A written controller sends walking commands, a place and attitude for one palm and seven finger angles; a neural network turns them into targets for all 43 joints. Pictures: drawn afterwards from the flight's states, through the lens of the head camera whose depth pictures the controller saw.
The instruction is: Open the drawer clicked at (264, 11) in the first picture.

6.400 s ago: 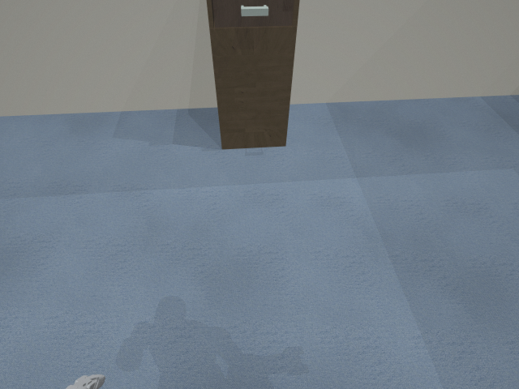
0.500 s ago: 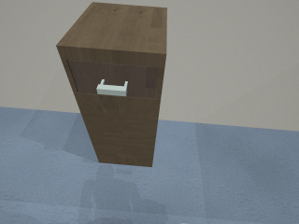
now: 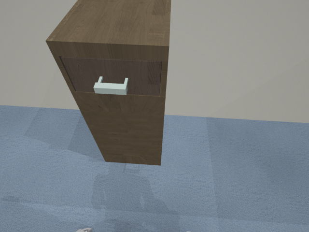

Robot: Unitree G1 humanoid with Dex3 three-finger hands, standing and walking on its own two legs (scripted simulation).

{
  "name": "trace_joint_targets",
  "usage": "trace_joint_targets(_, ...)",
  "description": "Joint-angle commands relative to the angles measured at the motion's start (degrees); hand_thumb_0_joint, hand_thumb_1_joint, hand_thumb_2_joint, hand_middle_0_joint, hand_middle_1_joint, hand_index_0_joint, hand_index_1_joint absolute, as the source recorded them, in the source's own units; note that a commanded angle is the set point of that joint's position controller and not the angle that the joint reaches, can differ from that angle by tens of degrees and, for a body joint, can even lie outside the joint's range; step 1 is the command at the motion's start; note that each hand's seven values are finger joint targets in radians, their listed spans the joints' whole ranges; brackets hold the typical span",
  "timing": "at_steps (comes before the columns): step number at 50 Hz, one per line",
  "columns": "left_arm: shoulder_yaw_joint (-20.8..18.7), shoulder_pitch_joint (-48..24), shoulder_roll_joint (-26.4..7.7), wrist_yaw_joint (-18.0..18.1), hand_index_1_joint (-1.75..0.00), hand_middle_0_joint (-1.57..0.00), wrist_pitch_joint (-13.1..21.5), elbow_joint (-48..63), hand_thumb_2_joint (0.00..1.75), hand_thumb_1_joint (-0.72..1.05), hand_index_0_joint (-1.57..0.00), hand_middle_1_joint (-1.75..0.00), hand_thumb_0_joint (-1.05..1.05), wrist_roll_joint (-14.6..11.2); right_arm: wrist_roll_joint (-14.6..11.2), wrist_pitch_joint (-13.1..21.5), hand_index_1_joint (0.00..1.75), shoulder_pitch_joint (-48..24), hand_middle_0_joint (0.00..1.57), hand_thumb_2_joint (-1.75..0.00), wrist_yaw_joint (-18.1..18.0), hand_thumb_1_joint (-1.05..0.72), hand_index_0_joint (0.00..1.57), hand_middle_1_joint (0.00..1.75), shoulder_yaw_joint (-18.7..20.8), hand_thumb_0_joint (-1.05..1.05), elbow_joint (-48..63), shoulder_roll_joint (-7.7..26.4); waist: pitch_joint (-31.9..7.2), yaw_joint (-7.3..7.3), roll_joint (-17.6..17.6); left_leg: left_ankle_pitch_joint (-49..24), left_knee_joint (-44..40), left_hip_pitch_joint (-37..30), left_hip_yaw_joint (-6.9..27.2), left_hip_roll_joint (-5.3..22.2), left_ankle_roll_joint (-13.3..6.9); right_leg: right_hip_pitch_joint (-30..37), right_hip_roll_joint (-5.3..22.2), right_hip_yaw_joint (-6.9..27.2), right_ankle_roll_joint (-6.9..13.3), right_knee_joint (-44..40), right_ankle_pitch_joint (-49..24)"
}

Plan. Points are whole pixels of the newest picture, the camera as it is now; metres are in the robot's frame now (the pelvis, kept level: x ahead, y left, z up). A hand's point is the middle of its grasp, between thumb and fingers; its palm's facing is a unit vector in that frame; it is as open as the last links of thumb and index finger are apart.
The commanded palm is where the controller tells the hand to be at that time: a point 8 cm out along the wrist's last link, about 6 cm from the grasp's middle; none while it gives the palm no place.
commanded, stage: come to a stop and stand still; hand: left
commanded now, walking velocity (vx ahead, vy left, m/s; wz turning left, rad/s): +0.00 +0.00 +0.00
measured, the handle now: (112, 84) +0.58 +0.19 +0.01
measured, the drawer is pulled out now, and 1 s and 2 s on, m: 0.00 0.00 0.00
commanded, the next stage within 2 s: look again from close up in 0.54 s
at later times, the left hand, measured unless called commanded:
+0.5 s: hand out of the picture -0.04 +0.17 -0.16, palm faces +0.01 -0.98 -0.19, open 7.4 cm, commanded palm none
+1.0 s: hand out of the picture +0.00 +0.19 -0.16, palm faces +0.00 -0.97 -0.22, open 7.4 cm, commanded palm none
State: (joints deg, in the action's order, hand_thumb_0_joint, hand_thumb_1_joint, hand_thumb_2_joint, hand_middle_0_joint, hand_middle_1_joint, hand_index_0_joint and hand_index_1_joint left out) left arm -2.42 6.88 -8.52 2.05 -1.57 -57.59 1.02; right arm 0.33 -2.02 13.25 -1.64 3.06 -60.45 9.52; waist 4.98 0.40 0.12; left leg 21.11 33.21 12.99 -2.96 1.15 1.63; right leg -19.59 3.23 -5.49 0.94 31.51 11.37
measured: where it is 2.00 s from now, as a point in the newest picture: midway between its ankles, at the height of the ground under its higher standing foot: outside the picture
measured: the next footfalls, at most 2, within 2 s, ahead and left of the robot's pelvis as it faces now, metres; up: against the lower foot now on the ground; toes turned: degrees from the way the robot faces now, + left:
left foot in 0.02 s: +0.02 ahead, +0.12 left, +0.00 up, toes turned +3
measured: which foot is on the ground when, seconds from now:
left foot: up 0.00-0.00, down 0.02-1.00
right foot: down 0.00-1.00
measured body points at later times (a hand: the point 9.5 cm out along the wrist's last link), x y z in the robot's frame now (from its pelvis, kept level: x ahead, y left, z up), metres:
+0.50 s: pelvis -0.03 +0.00 +0.01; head -0.02 -0.01 +0.46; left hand -0.04 +0.22 -0.15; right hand -0.02 -0.23 -0.15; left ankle -0.02 +0.12 -0.73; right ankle -0.02 -0.11 -0.73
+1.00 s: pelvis -0.02 +0.02 +0.00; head -0.02 +0.00 +0.45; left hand +0.00 +0.25 -0.14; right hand -0.04 -0.18 -0.16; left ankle -0.02 +0.12 -0.73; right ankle -0.02 -0.11 -0.73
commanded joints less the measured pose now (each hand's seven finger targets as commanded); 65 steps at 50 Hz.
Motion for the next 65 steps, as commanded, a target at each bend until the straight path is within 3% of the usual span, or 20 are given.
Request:
trace_joint_targets(1,-1.64,2.68,-5.64,-0.16,-0.3,-0.2,-0.36,3.54,0.9,0.9,-0.2,-0.3,0.0,-0.46,1.09,1.46,0.3,5.65,0.2,-0.9,0.06,-0.9,0.2,0.3,0.78,0.0,2.49,7.87,-5.28,-0.44,10.54,-11.93,-18.2,0.17,13.88,13.85,-5.79,-0.01,0.88,2.31,-0.96,1.6,5.95)
trace_joint_targets(2,-1.47,1.37,-5.7,-0.11,-0.3,-0.2,-0.83,3.12,0.9,0.9,-0.2,-0.3,0.0,-0.09,1.1,1.41,0.3,1.39,0.2,-0.9,0.02,-0.9,0.2,0.3,0.74,0.0,3.21,8.02,-2.17,-0.53,13.12,-5.98,-22.92,7.85,16.75,16.3,-8.56,2.56,-0.56,2.23,-1.59,8.0,11.36)
trace_joint_targets(3,-1.48,1.5,-5.97,-0.26,-0.3,-0.2,-1.18,2.67,0.9,0.9,-0.2,-0.3,0.0,0.17,1.06,1.61,0.3,-0.48,0.2,-0.9,-0.26,-0.9,0.2,0.3,0.39,0.0,3.83,7.68,-0.15,-0.98,12.13,-5.28,-24.07,10.64,15.84,15.68,-9.63,3.37,-0.23,4.26,-1.17,12.84,12.82)
trace_joint_targets(6,-0.59,5.38,-4.61,-0.65,-0.3,-0.2,-0.55,0.44,0.9,0.9,-0.2,-0.3,0.0,0.0,1.1,2.0,0.3,-2.14,0.2,-0.9,-0.63,-0.9,0.2,0.3,0.0,0.0,3.29,7.55,-1.53,-2.24,7.63,-16.07,-19.47,3.04,10.77,13.28,-9.95,1.31,-0.16,4.95,-1.01,12.01,12.63)
trace_joint_targets(9,0.32,8.21,-4.56,-0.53,-0.3,-0.2,0.76,-1.31,0.9,0.9,-0.2,-0.3,0.0,-0.29,0.5,2.33,0.3,0.61,0.2,-0.9,-0.52,-0.9,0.2,0.3,-0.01,0.0,1.52,7.58,-5.27,-1.76,6.12,-26.26,-13.31,-4.89,7.15,10.34,-7.86,5.69,-0.22,3.65,-1.86,-3.79,3.64)
trace_joint_targets(11,0.5,9.16,-7.17,-0.08,-0.3,-0.2,1.82,-2.68,0.9,0.9,-0.2,-0.3,0.0,-0.17,-0.24,2.7,0.3,2.04,0.2,-0.9,-0.33,-0.9,0.2,0.3,-0.29,0.0,0.93,5.41,-5.13,-0.19,-0.62,-22.41,-9.34,-3.99,3.91,5.83,-3.64,9.04,4.06,9.93,-0.33,-10.46,-12.41)
trace_joint_targets(12,0.62,8.69,-8.28,-0.06,-0.3,-0.2,1.95,-2.56,0.9,0.9,-0.2,-0.3,0.0,-0.39,-0.39,2.73,0.3,2.52,0.2,-0.9,-0.05,-0.9,0.2,0.3,-0.48,0.0,0.81,5.18,-5.81,0.6,0.55,-17.72,-10.74,-4.75,3.44,4.85,-2.68,8.73,6.02,10.42,0.37,-10.24,-13.52)
trace_joint_targets(14,0.7,8.15,-8.14,-0.06,-0.3,-0.2,2.26,-3.21,0.9,0.9,-0.2,-0.3,0.0,-0.46,-0.05,2.1,0.3,2.15,0.2,-0.9,-0.04,-0.9,0.2,0.3,-0.79,0.0,-0.01,5.38,-6.41,0.77,-7.35,-15.43,-10.03,-6.86,2.41,4.62,-1.81,6.8,5.24,11.05,0.99,-10.63,-12.27)
trace_joint_targets(18,1.14,8.41,-7.17,-0.12,-0.3,-0.2,1.84,-3.88,0.9,0.9,-0.2,-0.3,0.0,-0.52,0.12,1.9,0.3,2.25,0.2,-0.9,0.15,-0.9,0.2,0.3,-1.52,0.0,-1.46,5.19,-1.01,0.51,-3.67,-9.12,-13.69,-5.2,3.17,4.64,-2.08,2.61,3.49,11.13,0.42,-14.55,3.79)
trace_joint_targets(25,1.18,11.26,-6.44,-0.08,-0.3,-0.2,1.81,-4.87,0.9,0.9,-0.2,-0.3,0.0,-0.52,0.28,2.03,0.3,4.45,0.2,-0.9,0.16,-0.9,0.2,0.3,-2.02,0.0,-2.8,4.63,-0.35,0.0,-0.9,-5.91,-15.02,-3.53,3.52,4.48,-2.28,2.93,2.92,10.66,0.22,-15.94,8.01)
trace_joint_targets(31,1.28,12.45,-5.13,0.05,-0.3,-0.2,2.06,-5.54,0.9,0.9,-0.2,-0.3,0.0,-0.65,0.33,2.48,0.3,6.81,0.2,-0.9,-0.1,-0.9,0.2,0.3,-2.34,0.0,-3.95,3.46,-0.56,-0.27,-0.19,-6.76,-15.84,-1.98,3.97,4.84,-2.24,4.86,2.62,9.6,0.38,-14.61,4.65)
trace_joint_targets(32,2.05,17.11,-6.24,2.19,-0.3,-0.2,3.88,-6.74,0.9,0.9,-0.2,-0.3,0.0,0.48,0.23,3.63,0.3,-0.24,0.2,-0.9,0.68,-0.9,0.2,0.3,-2.3,0.0,0.29,5.31,1.6,-3.1,-0.79,-9.81,-2.38,3.49,1.17,5.2,-0.5,5.86,6.3,11.87,-0.2,-12.49,-15.91)
trace_joint_targets(33,1.53,13.86,-9.12,1.67,-0.3,-0.2,4.45,-4.22,0.9,0.9,-0.2,-0.3,0.0,-0.01,0.24,2.83,0.3,5.05,0.2,-0.9,0.91,-0.9,0.2,0.3,-2.41,0.0,1.53,2.3,-4.78,1.38,-0.25,-2.23,-2.77,0.65,2.13,2.64,-0.87,5.37,8.91,15.11,2.59,-14.23,-0.45)
trace_joint_targets(34,1.5,11.47,-8.79,1.2,-0.3,-0.2,4.48,-2.87,0.9,0.9,-0.2,-0.3,0.0,-0.09,0.49,2.87,0.3,7.79,0.2,-0.9,1.1,-0.9,0.2,0.3,-2.37,0.0,0.95,2.59,-5.43,2.16,-0.09,-3.44,-3.18,-1.14,2.18,2.6,-1.33,2.1,7.3,13.32,3.7,-13.88,11.15)
trace_joint_targets(35,1.27,10.16,-8.59,0.9,-0.3,-0.2,4.27,-2.01,0.9,0.9,-0.2,-0.3,0.0,-0.17,0.87,2.9,0.3,9.62,0.2,-0.9,1.29,-0.9,0.2,0.3,-2.51,0.0,1.16,2.74,-5.34,2.56,2.76,-4.85,-4.46,-1.16,2.38,2.9,-2.13,0.89,5.15,10.69,3.46,-11.54,13.41)
trace_joint_targets(38,1.86,11.76,-5.9,0.39,-0.3,-0.2,3.76,-2.28,0.9,0.9,-0.2,-0.3,0.0,-0.38,0.87,3.41,0.3,9.51,0.2,-0.9,0.89,-0.9,0.2,0.3,-2.79,0.0,2.0,3.22,-1.67,0.88,3.05,-5.09,-9.33,4.54,5.28,4.44,-3.48,3.26,1.86,8.52,2.44,-8.0,9.78)
trace_joint_targets(44,2.26,12.94,-4.86,0.12,-0.3,-0.2,3.22,-2.75,0.9,0.9,-0.2,-0.3,0.0,-0.46,0.7,3.67,0.3,9.1,0.2,-0.9,0.54,-0.9,0.2,0.3,-3.04,0.0,1.54,4.26,1.14,-0.16,-0.95,-4.29,-12.49,5.68,5.75,4.66,-4.03,5.2,1.44,7.83,1.58,-7.15,5.06)
trace_joint_targets(54,1.81,13.13,-5.32,0.16,-0.3,-0.2,3.23,-3.06,0.9,0.9,-0.2,-0.3,0.0,-0.39,0.57,4.17,0.3,8.3,0.2,-0.9,0.18,-0.9,0.2,0.3,-3.14,0.0,-0.74,4.24,-2.03,-0.34,-0.95,-14.46,-11.72,0.39,4.28,4.95,-4.03,7.69,2.23,7.39,0.88,-6.61,-3.77)
trace_joint_targets(62,1.79,13.73,-5.16,0.05,-0.3,-0.2,3.12,-4.08,0.9,0.9,-0.2,-0.3,0.0,-0.27,0.48,4.14,0.3,6.41,0.2,-0.9,-0.03,-0.9,0.2,0.3,-3.1,0.0,-1.69,4.52,-2.39,-0.48,0.34,-16.39,-11.65,-1.71,3.68,5.02,-3.96,7.9,2.5,7.48,0.73,-7.32,-5.72)
trace_joint_targets(65,1.42,14.11,-5.03,-0.42,-0.3,-0.2,2.86,-4.59,0.9,0.9,-0.2,-0.3,0.0,0.17,0.74,3.84,0.3,7.11,0.2,-0.9,0.11,-0.9,0.2,0.3,-2.65,0.0,-2.13,5.3,-1.9,-0.1,0.94,-4.83,-12.42,-1.8,4.25,5.88,-4.8,6.23,1.13,6.09,1.32,-5.45,5.01)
